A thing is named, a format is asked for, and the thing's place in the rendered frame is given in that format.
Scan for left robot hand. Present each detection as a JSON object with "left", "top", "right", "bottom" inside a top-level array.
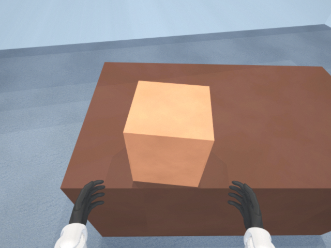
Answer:
[{"left": 69, "top": 180, "right": 105, "bottom": 225}]

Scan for pedestal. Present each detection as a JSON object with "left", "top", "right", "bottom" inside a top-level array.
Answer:
[{"left": 60, "top": 62, "right": 331, "bottom": 237}]

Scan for right robot forearm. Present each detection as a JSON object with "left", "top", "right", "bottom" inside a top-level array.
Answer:
[{"left": 244, "top": 227, "right": 275, "bottom": 248}]

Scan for right robot hand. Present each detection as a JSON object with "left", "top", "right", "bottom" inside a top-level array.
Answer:
[{"left": 228, "top": 181, "right": 264, "bottom": 230}]

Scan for carton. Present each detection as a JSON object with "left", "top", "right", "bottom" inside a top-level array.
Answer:
[{"left": 123, "top": 81, "right": 214, "bottom": 187}]

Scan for left robot forearm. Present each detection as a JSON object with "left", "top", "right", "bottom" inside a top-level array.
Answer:
[{"left": 54, "top": 223, "right": 88, "bottom": 248}]

